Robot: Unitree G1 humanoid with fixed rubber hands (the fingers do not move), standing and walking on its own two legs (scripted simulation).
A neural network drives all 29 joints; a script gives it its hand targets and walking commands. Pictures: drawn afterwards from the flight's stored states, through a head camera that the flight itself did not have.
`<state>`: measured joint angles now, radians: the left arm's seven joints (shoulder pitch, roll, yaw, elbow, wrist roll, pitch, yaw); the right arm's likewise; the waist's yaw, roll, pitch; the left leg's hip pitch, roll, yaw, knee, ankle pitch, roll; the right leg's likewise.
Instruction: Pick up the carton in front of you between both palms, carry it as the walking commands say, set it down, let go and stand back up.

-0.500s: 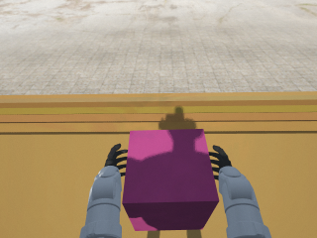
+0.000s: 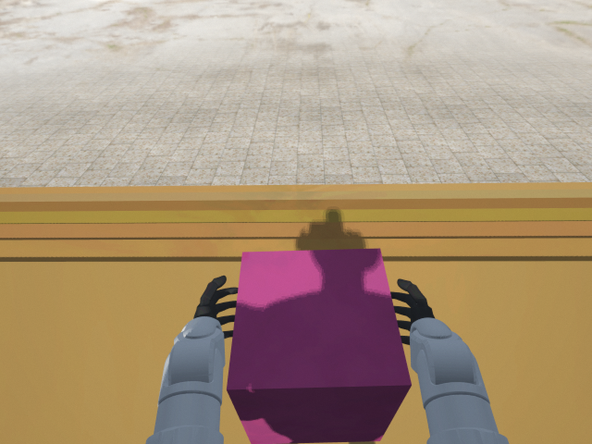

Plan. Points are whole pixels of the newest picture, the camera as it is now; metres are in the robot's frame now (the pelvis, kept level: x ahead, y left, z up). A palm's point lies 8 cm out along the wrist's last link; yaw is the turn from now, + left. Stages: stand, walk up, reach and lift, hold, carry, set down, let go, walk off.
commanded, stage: reach and lift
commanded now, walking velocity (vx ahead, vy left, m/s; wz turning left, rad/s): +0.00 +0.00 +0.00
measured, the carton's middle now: (313, 349) +0.30 +0.00 -0.05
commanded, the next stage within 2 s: hold in 0.10 s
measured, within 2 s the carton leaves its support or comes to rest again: neither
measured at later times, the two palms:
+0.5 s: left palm (203, 327) +0.28 +0.15 +0.06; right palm (425, 328) +0.27 -0.15 +0.05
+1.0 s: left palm (202, 320) +0.29 +0.15 +0.06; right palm (421, 319) +0.29 -0.14 +0.05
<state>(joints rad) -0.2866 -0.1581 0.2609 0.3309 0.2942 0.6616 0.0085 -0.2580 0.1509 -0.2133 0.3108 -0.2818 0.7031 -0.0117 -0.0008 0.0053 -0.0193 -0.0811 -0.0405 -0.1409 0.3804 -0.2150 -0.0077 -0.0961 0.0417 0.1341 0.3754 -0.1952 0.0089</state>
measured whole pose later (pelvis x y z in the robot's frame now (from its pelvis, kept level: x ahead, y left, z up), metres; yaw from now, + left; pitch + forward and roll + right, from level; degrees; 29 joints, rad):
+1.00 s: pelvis +0.00 +0.00 +0.00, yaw +1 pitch -2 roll -1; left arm -0.28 -0.16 0.22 0.23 0.28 0.76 0.02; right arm -0.25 0.15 -0.20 0.20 -0.26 0.80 -0.01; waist -0.01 0.00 -0.10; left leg -0.20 -0.01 -0.09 0.51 -0.38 0.00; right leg -0.19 0.02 0.07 0.46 -0.30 0.01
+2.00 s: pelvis +0.50 +0.07 +0.00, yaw +1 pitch +5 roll -2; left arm -0.17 -0.14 0.10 -0.39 0.13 1.20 0.09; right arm -0.16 0.13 -0.10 -0.38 -0.10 1.22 -0.09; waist -0.03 0.00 -0.09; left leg -0.02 0.03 0.21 0.25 -0.32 0.02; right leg -0.61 -0.08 -0.16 0.64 -0.11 -0.01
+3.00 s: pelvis +1.13 +0.08 -0.03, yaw +3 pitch +6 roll +0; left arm -0.64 -0.05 0.26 -0.11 0.09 1.19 0.12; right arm -0.66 0.06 -0.22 -0.05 -0.05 1.19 -0.14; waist -0.08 0.00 0.05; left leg -0.25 -0.04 0.10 0.65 -0.51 0.09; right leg -0.73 -0.04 -0.01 0.91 -0.03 -0.04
